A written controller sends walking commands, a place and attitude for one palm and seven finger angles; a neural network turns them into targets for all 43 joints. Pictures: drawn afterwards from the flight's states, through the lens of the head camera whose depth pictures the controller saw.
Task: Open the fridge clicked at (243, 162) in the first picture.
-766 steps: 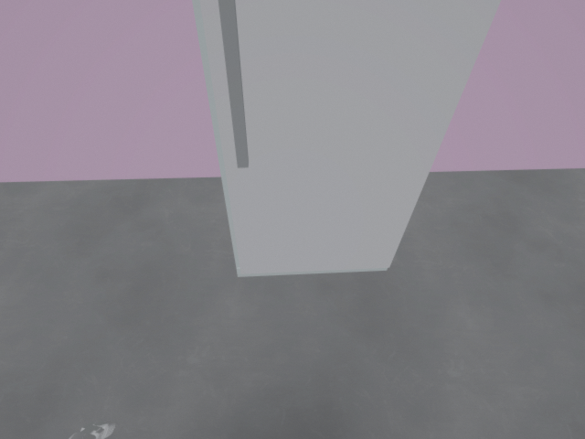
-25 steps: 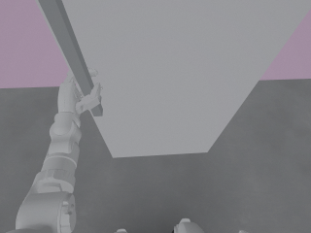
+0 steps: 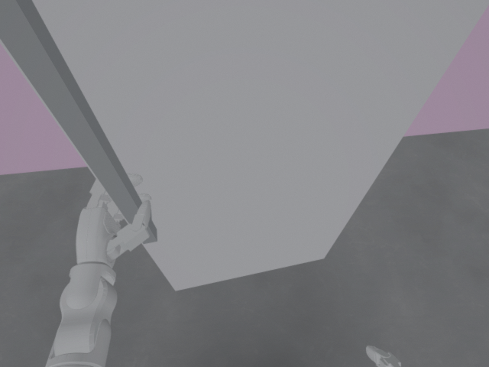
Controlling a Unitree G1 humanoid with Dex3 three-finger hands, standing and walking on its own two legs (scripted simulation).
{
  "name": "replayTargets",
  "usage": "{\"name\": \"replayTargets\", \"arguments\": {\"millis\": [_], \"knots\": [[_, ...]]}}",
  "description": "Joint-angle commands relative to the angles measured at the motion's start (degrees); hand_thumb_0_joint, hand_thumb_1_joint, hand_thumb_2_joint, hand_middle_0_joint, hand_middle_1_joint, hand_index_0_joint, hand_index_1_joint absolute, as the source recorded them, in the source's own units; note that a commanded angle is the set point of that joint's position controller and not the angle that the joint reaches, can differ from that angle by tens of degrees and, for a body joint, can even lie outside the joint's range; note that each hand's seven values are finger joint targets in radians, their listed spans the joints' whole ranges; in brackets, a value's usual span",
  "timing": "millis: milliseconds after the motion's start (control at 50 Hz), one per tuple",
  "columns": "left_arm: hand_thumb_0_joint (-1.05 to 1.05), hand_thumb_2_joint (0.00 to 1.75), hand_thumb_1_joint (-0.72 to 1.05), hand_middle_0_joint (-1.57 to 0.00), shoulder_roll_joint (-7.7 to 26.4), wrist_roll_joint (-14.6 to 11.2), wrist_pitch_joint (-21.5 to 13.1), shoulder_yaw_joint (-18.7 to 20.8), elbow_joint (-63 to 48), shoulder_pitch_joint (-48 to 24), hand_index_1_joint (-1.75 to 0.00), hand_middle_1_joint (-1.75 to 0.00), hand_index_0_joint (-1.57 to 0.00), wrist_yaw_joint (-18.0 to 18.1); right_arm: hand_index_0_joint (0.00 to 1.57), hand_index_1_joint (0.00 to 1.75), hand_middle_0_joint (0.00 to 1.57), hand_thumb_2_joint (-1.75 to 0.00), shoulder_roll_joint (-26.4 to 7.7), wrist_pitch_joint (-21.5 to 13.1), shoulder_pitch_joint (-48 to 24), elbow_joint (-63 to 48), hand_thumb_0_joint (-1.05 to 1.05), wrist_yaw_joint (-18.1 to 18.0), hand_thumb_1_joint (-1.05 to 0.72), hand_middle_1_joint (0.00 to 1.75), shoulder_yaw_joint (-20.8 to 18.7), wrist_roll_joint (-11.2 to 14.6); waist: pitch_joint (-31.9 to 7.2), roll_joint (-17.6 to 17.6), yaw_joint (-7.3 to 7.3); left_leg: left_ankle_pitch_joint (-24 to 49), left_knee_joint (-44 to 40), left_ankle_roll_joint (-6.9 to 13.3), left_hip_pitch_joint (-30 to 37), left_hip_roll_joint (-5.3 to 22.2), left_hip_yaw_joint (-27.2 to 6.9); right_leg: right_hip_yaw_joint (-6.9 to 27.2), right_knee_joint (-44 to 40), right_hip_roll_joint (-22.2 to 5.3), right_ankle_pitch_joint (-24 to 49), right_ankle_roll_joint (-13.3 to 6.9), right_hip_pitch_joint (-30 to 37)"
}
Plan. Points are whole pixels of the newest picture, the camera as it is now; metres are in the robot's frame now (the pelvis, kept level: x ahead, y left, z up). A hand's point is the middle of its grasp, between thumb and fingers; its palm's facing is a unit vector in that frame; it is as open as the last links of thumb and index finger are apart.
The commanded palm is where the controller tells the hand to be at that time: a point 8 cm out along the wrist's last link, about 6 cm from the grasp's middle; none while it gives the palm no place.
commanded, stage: walk backward, drawing the door open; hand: left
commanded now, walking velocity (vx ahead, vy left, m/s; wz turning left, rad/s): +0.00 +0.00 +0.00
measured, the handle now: (102, 143) +0.39 +0.19 +0.17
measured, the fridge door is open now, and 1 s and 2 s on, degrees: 5 26 68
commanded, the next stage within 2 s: stop walking and hold the door back in 2.00 s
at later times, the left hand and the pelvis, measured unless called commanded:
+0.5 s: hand (156, 272) +0.25 +0.12 +0.06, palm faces +0.14 -0.98 -0.12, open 6.3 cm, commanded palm +0.21 +0.17 +0.06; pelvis +0.04 +0.00 +0.02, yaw +9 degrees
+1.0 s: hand (200, 335) +0.17 +0.06 +0.06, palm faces +0.43 -0.89 -0.14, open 6.5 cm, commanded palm +0.12 +0.09 +0.06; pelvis +0.01 -0.13 +0.02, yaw +28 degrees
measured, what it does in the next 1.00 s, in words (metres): steps to the right, turning left: left foot, then right foot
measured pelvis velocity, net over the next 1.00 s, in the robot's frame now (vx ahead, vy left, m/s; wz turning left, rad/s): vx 0.01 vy -0.13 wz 0.49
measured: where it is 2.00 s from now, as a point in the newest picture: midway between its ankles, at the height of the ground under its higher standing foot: outside the picture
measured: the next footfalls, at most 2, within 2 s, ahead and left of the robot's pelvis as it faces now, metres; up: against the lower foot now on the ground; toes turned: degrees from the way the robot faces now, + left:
left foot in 0.54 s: +0.16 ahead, +0.14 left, +0.00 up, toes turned +13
right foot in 0.72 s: +0.12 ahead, -0.11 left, +0.00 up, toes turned +15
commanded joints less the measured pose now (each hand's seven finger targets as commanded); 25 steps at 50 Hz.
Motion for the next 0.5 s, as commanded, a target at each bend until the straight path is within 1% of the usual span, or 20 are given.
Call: {"name": "replayTargets", "arguments": {"millis": [0, 20, 40, 60, 80, 100, 120, 140, 160, 200, 240, 260, 280, 300, 320, 360, 400, 420, 460, 480], "knots": [[0.00, 0.90, 0.90, -0.45, 2.6, 0.1, -6.3, -2.8, -26.4, 14.5, -1.40, -1.40, -0.45, -1.2, 0.20, 0.30, 0.20, -0.90, -6.1, -4.3, -5.4, -10.5, 0.00, -1.0, -0.90, 0.30, -2.5, 0.2, -14.7, -2.4, 5.55, 37.8, -3.1, 0.1, 1.6, -1.9, -1.4, -3.6, 1.7, 0.5, 41.3, -1.9, 24.6], [0.00, 0.90, 0.90, -0.45, 19.4, 8.4, -5.2, 3.7, -28.7, -13.5, -1.40, -1.40, -0.45, 3.5, 0.20, 0.30, 0.20, -0.90, -6.6, -3.1, -4.0, -6.6, 0.00, -4.8, -0.90, 0.30, -2.5, 0.9, -16.5, -5.0, 1.50, 25.5, -5.1, 0.7, 5.7, -2.3, -0.9, 3.6, -4.7, -6.1, 42.3, -2.8, 31.6], [0.00, 0.90, 0.90, -0.45, 11.6, 8.9, -3.0, 0.4, -22.5, -5.5, -1.40, -1.40, -0.45, 5.6, 0.20, 0.30, 0.20, -0.90, -5.4, -2.6, -4.8, -6.1, 0.00, -6.8, -0.90, 0.30, -2.2, 0.3, -13.4, -6.0, 1.23, 21.7, -5.9, 0.2, 6.3, -2.7, -1.9, 3.1, -6.0, -8.7, 42.4, -3.9, 30.4], [0.00, 0.90, 0.90, -0.45, 9.3, 9.5, -1.5, -2.4, -21.8, -1.0, -1.40, -1.40, -0.45, 6.2, 0.20, 0.30, 0.20, -0.90, -5.8, -2.2, -6.2, -6.3, 0.00, -8.2, -0.90, 0.30, -1.8, 0.2, -11.3, -3.7, 1.31, 30.3, -8.8, 0.8, 9.2, -1.9, -2.4, 0.5, -3.8, -7.6, 47.2, -3.2, 30.0], [0.00, 0.90, 0.90, -0.45, 4.1, 9.7, 0.3, -7.8, -19.9, 4.0, -1.40, -1.40, -0.45, 6.0, 0.20, 0.30, 0.20, -0.90, -4.9, -1.7, -6.0, -6.6, 0.00, -8.9, -0.90, 0.30, -1.2, 0.0, -9.1, -0.5, 0.36, 48.1, -12.1, 1.2, 13.9, -0.7, -1.9, -2.6, -0.6, -5.2, 50.0, -0.9, 27.9], [0.00, 0.90, 0.90, -0.45, 4.0, 9.9, 1.5, -8.9, -22.1, 5.2, -1.40, -1.40, -0.45, 5.9, 0.20, 0.30, 0.20, -0.90, -6.0, -1.6, -5.3, -6.9, 0.00, -9.0, -0.90, 0.30, -1.8, -0.3, -9.2, 3.4, 0.13, 68.2, -12.7, 1.1, 21.9, 1.1, -4.1, -4.8, 2.8, -1.8, 44.1, 0.9, 22.2], [0.00, 0.90, 0.90, -0.45, 2.8, 10.3, 2.3, -10.5, -23.8, 5.7, -1.40, -1.40, -0.45, 5.7, 0.20, 0.30, 0.20, -0.90, -5.9, -1.6, -5.9, -6.9, 0.00, -8.5, -0.90, 0.30, -1.7, -1.1, -7.0, 9.5, -0.78, 83.8, -13.9, 0.5, 34.0, 3.7, -8.0, -6.5, 5.3, 1.8, 19.2, 1.6, 8.5], [0.00, 0.90, 0.90, -0.45, 2.2, 10.8, 2.9, -11.1, -25.2, 5.9, -1.40, -1.40, -0.45, 6.0, 0.20, 0.30, 0.20, -0.90, -5.5, -1.7, -6.9, -6.7, 0.00, -7.6, -0.90, 0.30, -1.7, -2.2, -5.9, 13.9, -0.23, 92.3, -12.5, 0.1, 40.8, 6.1, -10.4, -6.9, 5.1, 2.9, 1.1, 1.2, 1.1], [0.00, 0.90, 0.90, -0.45, 2.0, 11.5, 3.8, -11.7, -25.5, 6.4, -1.40, -1.40, -0.45, 6.5, 0.20, 0.30, 0.20, -0.90, -5.3, -1.5, -7.7, -6.5, 0.00, -7.2, -0.90, 0.30, -1.7, -2.7, -5.6, 13.7, 0.27, 93.0, -10.9, -0.2, 42.9, 6.5, -10.6, -7.0, 3.0, 2.7, -2.8, 0.7, -0.4], [0.00, 0.90, 0.90, -0.45, 1.1, 11.4, 5.8, -12.6, -24.8, 8.9, -1.40, -1.40, -0.45, 7.1, 0.20, 0.30, 0.20, -0.90, -4.1, -1.1, -8.2, -6.9, 0.00, -6.8, -0.90, 0.30, -1.1, -3.1, -4.3, 8.2, 0.78, 90.0, -8.4, -1.8, 39.3, 5.1, -8.5, -8.6, -7.3, 3.6, 4.9, 0.2, 6.4], [0.00, 0.90, 0.90, -0.45, 1.8, 10.8, 6.6, -12.1, -27.1, 10.7, -1.40, -1.40, -0.45, 7.0, 0.20, 0.30, 0.20, -0.90, -3.9, -1.2, -9.9, -8.0, 0.00, -7.0, -0.90, 0.30, -0.4, -2.6, -5.6, 3.7, 1.89, 78.9, -5.3, -3.2, 26.8, 2.7, -6.8, -7.6, -15.1, 1.9, 30.6, -1.7, 24.6], [0.00, 0.90, 0.90, -0.45, 2.0, 10.6, 6.8, -11.8, -26.0, 12.7, -1.40, -1.40, -0.45, 6.9, 0.20, 0.30, 0.20, -0.90, -4.6, -1.4, -12.2, -8.9, 0.00, -7.5, -0.90, 0.30, 0.0, -2.4, -3.3, 1.5, 3.33, 57.2, -2.6, -3.9, 13.1, -0.1, -5.6, -4.0, -15.9, -2.2, 46.7, -4.5, 35.4], [0.00, 0.90, 0.90, -0.45, 1.7, 10.1, 6.5, -11.0, -23.1, 15.3, -1.40, -1.40, -0.45, 7.0, 0.20, 0.30, 0.20, -0.90, -4.6, -2.4, -13.5, -9.5, 0.00, -8.1, -0.90, 0.30, -0.6, -1.2, -3.0, -10.6, 5.55, 29.4, 8.2, -4.2, -2.9, -6.0, -1.9, 0.7, -12.1, -8.3, 72.8, -9.2, 49.3], [0.00, 0.90, 0.90, -0.45, 1.2, 10.1, 5.5, -10.8, -20.2, 15.2, -1.40, -1.40, -0.45, 6.9, 0.20, 0.30, 0.20, -0.90, -3.3, -3.7, -15.0, -10.4, 0.00, -8.6, -0.90, 0.30, -0.1, -0.8, -2.8, -23.6, 7.54, -4.3, 18.2, -2.3, -12.8, -10.6, -3.4, 4.9, -11.1, -15.9, 84.9, -11.8, 53.6], [0.00, 0.90, 0.90, -0.45, 2.1, 10.9, 5.3, -9.5, -19.5, 14.8, -1.40, -1.40, -0.45, 7.3, 0.20, 0.30, 0.20, -0.90, -2.3, -4.6, -15.3, -11.0, 0.00, -9.2, -0.90, 0.30, 0.8, -0.8, -0.3, -23.5, 8.24, -7.7, 20.4, -0.5, -12.4, -8.7, -6.8, 4.8, -11.8, -17.9, 79.5, -10.4, 48.2], [0.00, 0.90, 0.90, -0.45, 0.8, 12.5, 4.8, -10.7, -21.5, 11.4, -1.40, -1.40, -0.45, 6.9, 0.20, 0.30, 0.20, -0.90, -1.9, -4.2, -15.6, -8.4, 0.00, -9.2, -0.90, 0.30, 1.8, -2.5, -0.6, -13.4, 6.06, -3.7, 13.9, -0.7, -10.3, -4.5, -6.6, 3.5, -11.0, -17.0, 67.5, -9.8, 43.8], [0.00, 0.90, 0.90, -0.45, -1.3, 12.4, 4.8, -12.5, -23.0, 11.2, -1.40, -1.40, -0.45, 6.6, 0.20, 0.30, 0.20, -0.90, -1.2, -2.4, -14.9, -6.9, 0.00, -9.1, -0.90, 0.30, 2.8, -2.6, -4.9, -9.1, 3.34, 7.6, 3.0, -1.3, 3.5, -2.6, -1.0, -3.3, -13.4, -13.1, 53.3, -7.5, 34.6], [0.00, 0.90, 0.90, -0.45, -1.0, 12.3, 4.9, -12.8, -23.5, 11.8, -1.40, -1.40, -0.45, 6.7, 0.20, 0.30, 0.20, -0.90, -1.1, -2.2, -15.2, -6.8, 0.00, -9.5, -0.90, 0.30, 2.9, -2.6, -6.0, -8.4, 3.23, 14.1, -2.0, -1.6, 8.3, -3.3, 1.8, -6.8, -13.9, -10.3, 47.5, -6.0, 31.7], [0.00, 0.90, 0.90, -0.45, -1.6, 12.2, 5.0, -15.7, -25.1, 11.2, -1.40, -1.40, -0.45, 6.8, 0.20, 0.30, 0.20, -0.90, -1.9, -2.7, -14.8, -6.4, 0.00, -10.3, -0.90, 0.30, 1.6, -1.7, -6.2, -8.9, 2.03, 26.2, -15.0, -1.4, 19.2, -1.2, 2.0, -10.7, -10.9, -6.6, 33.1, -3.1, 25.9], [0.00, 0.90, 0.90, -0.45, -2.5, 12.4, 5.1, -17.6, -26.4, 10.2, -1.40, -1.40, -0.45, 6.8, 0.20, 0.30, 0.20, -0.90, -3.0, -3.0, -14.7, -7.0, 0.00, -10.1, -0.90, 0.30, 0.8, -1.5, -5.7, -6.2, 1.35, 40.2, -19.9, 0.4, 27.9, 2.4, -0.9, -10.5, -5.2, -3.3, 21.6, -0.6, 19.3]]}}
